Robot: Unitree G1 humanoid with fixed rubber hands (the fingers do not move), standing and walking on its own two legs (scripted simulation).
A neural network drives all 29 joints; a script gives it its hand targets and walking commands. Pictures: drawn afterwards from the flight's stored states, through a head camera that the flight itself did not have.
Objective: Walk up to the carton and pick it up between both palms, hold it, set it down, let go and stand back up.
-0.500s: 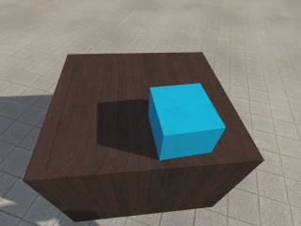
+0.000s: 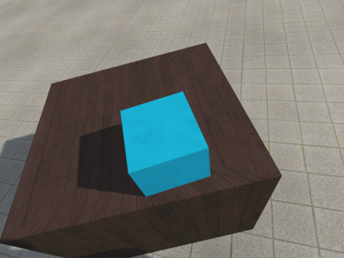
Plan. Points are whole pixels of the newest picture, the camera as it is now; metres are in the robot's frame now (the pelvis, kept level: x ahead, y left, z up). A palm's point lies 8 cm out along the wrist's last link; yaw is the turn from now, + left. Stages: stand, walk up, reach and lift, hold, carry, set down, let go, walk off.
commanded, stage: walk up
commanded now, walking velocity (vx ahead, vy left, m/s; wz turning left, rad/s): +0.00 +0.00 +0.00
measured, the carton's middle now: (164, 143) +0.45 +0.05 -0.05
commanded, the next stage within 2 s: none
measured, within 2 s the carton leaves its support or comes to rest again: neither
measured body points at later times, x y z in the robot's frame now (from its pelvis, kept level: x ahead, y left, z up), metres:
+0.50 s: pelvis +0.03 -0.06 +0.00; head +0.04 -0.04 +0.45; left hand +0.02 +0.15 -0.16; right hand -0.03 -0.27 -0.15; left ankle -0.02 +0.04 -0.74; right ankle +0.04 -0.10 -0.74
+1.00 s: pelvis +0.03 -0.03 +0.01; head +0.06 -0.04 +0.46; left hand +0.01 +0.20 -0.14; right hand +0.01 -0.26 -0.16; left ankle -0.01 +0.08 -0.68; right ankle +0.04 -0.10 -0.74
